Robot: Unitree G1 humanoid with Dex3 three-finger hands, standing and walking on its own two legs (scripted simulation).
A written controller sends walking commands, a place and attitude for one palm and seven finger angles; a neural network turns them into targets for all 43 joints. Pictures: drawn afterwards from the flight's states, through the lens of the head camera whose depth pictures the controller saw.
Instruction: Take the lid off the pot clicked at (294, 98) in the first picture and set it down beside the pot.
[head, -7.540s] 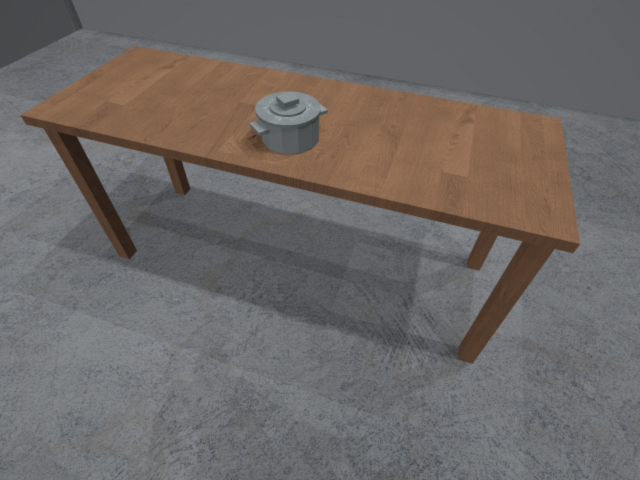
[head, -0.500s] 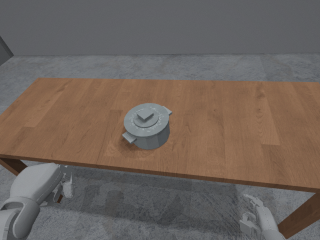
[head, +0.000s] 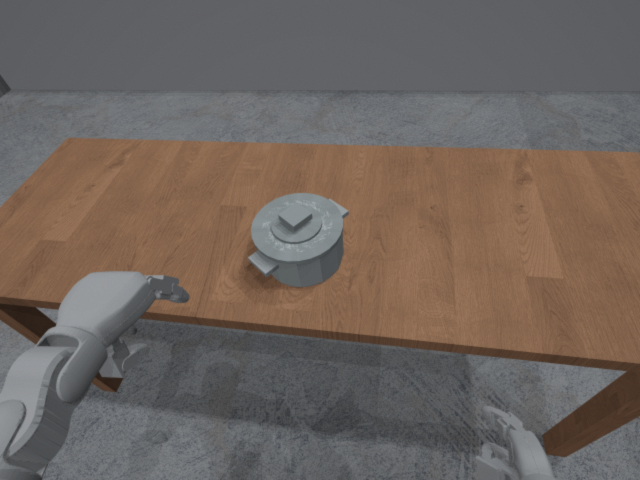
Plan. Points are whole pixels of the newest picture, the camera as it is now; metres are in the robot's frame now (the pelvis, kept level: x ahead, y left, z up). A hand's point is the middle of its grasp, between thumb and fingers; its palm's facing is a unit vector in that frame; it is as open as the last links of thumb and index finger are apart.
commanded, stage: reach forward and open the fingers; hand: left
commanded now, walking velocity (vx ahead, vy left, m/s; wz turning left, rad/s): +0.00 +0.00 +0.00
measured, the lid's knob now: (295, 216) +0.53 +0.11 -0.01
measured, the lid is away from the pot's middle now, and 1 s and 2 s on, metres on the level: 0.00 0.00 0.00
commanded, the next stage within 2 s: move the open hand above the knob in 0.22 s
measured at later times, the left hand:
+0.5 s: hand (169, 296) +0.32 +0.24 +0.06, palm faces -0.31 -0.02 -0.95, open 10.3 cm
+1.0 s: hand (223, 269) +0.37 +0.18 +0.05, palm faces -0.34 -0.05 -0.94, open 10.3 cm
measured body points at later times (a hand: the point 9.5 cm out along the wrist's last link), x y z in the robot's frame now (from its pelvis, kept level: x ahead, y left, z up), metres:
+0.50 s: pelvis +0.01 +0.01 +0.00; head +0.05 -0.03 +0.45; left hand +0.33 +0.24 +0.11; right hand +0.20 -0.22 -0.11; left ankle +0.02 +0.09 -0.74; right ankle +0.00 -0.12 -0.74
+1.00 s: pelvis +0.03 -0.01 +0.00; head +0.07 -0.05 +0.44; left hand +0.38 +0.18 +0.10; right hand +0.19 -0.25 -0.13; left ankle +0.02 +0.08 -0.74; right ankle +0.00 -0.12 -0.74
